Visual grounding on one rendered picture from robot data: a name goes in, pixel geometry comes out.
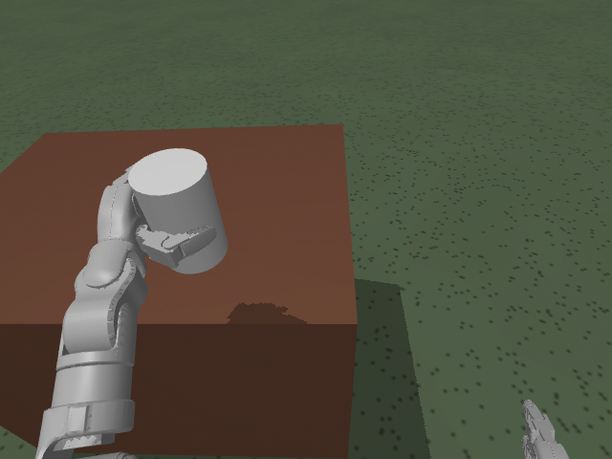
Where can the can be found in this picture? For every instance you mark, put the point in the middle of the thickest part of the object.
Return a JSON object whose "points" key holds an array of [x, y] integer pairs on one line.
{"points": [[175, 192]]}

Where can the left robot hand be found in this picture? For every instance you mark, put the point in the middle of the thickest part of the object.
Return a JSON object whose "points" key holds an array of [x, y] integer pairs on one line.
{"points": [[120, 217]]}

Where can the left robot arm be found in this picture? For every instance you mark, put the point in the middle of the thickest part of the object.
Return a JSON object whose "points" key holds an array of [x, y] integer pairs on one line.
{"points": [[91, 401]]}

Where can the right robot hand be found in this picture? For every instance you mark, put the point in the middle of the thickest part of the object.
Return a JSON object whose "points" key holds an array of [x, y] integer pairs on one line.
{"points": [[539, 442]]}

